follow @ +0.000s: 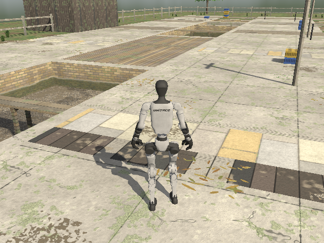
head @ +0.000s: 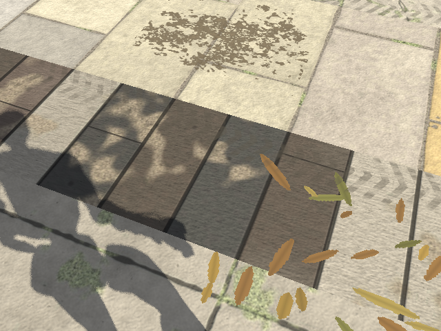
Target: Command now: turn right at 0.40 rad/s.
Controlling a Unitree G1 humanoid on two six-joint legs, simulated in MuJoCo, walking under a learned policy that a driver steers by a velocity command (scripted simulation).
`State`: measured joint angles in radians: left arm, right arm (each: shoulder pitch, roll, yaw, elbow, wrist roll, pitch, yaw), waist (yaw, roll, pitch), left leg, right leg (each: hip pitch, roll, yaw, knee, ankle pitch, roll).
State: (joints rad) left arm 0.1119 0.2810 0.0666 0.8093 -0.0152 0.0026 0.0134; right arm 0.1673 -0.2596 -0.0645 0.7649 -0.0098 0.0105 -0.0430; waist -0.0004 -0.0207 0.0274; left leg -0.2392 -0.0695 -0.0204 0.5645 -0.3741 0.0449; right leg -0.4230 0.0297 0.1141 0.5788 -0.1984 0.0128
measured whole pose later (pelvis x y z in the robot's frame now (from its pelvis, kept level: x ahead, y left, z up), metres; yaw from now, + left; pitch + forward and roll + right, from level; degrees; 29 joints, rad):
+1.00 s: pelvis +0.26 -0.11 +0.01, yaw -26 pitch +2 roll +1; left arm 0.33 0.30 0.05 0.75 -0.02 -0.05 0.00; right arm 0.19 -0.27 -0.06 0.71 0.00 -0.10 0.03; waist 0.01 -0.04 0.01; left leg -0.33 -0.04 0.04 0.47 -0.18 0.05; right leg -0.38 0.00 0.07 1.16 -0.39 -0.03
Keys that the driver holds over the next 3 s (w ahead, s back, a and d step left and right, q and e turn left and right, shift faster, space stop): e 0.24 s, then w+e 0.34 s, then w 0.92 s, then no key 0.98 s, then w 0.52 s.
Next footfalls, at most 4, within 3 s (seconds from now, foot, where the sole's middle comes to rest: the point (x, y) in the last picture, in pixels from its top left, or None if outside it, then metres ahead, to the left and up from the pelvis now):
0.40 right None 0.04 -0.16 -0.76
0.86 left None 0.38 -0.06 -0.76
1.38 right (366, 309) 0.52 -0.41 -0.76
1.82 left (319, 226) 0.80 -0.31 -0.76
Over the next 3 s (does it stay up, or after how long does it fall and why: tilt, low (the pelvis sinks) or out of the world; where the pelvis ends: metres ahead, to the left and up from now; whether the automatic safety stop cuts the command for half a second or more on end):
stays up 0.81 -0.43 0.02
